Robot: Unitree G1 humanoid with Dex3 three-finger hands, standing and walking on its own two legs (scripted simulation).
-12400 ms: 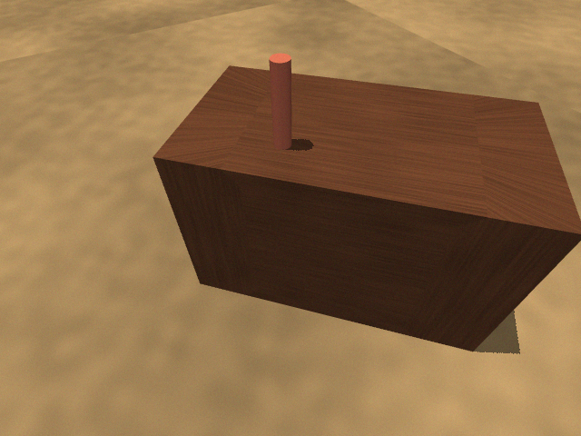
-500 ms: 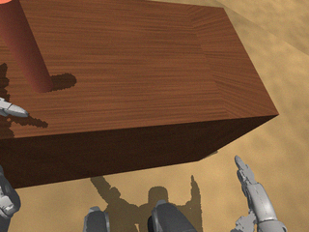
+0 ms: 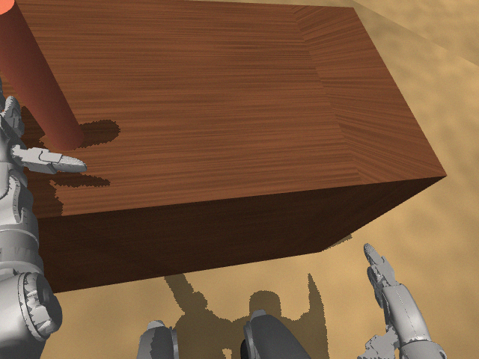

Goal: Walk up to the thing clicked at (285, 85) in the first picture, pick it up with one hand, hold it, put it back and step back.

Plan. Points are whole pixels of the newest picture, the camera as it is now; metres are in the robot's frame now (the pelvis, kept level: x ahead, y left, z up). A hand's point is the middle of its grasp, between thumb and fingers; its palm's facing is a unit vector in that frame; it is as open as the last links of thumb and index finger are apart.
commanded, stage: rest palm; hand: left
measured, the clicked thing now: (38, 88) +0.52 +0.23 +0.10
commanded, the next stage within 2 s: close in 0.08 s
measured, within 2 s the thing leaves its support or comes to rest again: leaves its support in 1.24 s
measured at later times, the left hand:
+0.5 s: hand (61, 112) +0.53 +0.22 +0.04, palm faces +0.19 -0.98 +0.00, open 14.8 cm
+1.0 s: hand (62, 122) +0.51 +0.22 +0.04, palm faces +0.20 -0.98 -0.03, open 7.0 cm
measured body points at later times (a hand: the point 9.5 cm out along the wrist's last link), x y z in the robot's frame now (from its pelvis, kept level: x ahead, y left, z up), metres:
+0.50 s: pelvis +0.00 +0.00 -0.01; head +0.16 +0.04 +0.41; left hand +0.52 +0.27 +0.04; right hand +0.16 -0.26 +0.00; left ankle +0.02 +0.13 -0.64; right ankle +0.00 -0.15 -0.64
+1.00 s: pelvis +0.00 +0.00 +0.00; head +0.15 +0.04 +0.42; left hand +0.50 +0.27 +0.04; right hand +0.16 -0.26 +0.00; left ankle +0.02 +0.13 -0.64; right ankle +0.00 -0.15 -0.64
